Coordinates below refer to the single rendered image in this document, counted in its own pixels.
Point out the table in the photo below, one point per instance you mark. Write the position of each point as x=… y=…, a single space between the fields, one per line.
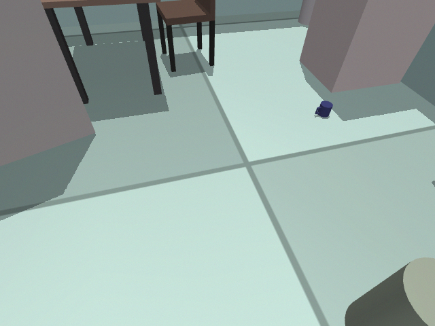
x=146 y=29

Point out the chair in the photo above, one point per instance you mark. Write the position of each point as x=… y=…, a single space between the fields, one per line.
x=184 y=12

